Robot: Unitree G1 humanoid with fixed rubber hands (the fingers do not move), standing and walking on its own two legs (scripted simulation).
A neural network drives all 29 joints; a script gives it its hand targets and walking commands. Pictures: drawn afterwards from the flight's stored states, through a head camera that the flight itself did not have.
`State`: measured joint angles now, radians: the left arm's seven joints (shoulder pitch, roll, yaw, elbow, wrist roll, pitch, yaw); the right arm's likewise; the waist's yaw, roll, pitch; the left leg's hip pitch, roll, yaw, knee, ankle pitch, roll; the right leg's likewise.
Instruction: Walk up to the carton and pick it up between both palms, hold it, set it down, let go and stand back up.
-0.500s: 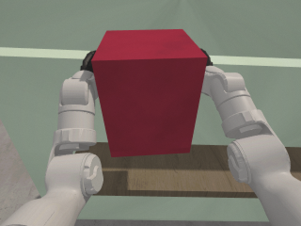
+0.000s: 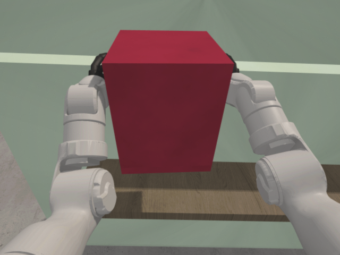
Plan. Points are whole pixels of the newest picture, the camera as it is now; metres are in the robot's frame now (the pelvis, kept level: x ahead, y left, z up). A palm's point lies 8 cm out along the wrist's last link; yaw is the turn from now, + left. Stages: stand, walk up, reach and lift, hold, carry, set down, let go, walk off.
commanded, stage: hold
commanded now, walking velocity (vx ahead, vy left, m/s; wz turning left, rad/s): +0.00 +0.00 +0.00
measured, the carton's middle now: (165, 100) +0.36 +0.01 +0.26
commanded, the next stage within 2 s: none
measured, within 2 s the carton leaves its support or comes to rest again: neither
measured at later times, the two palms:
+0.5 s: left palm (99, 86) +0.37 +0.16 +0.29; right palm (231, 83) +0.37 -0.13 +0.30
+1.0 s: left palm (98, 88) +0.37 +0.16 +0.29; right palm (229, 84) +0.37 -0.13 +0.30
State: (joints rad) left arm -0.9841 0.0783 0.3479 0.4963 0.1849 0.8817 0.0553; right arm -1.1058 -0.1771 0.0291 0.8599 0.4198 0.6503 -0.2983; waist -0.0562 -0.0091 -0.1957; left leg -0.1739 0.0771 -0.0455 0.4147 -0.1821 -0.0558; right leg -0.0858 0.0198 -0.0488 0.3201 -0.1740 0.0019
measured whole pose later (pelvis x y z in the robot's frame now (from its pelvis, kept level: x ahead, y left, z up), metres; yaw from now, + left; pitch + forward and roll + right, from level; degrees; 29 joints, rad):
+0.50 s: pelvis +0.00 +0.00 +0.00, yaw +0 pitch -3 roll -2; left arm -0.96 0.07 0.33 0.47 0.19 0.88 0.06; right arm -1.10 -0.19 0.03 0.85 0.44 0.65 -0.30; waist -0.07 -0.01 -0.20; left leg -0.18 0.08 -0.05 0.43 -0.19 -0.05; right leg -0.09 0.02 -0.05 0.31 -0.17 0.00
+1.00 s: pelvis +0.00 +0.00 +0.00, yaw +0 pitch -4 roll -2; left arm -0.96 0.07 0.34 0.47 0.18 0.88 0.06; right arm -1.10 -0.18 0.03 0.84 0.43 0.67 -0.30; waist -0.06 -0.01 -0.19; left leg -0.18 0.08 -0.05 0.42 -0.19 -0.05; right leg -0.08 0.02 -0.05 0.31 -0.17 0.00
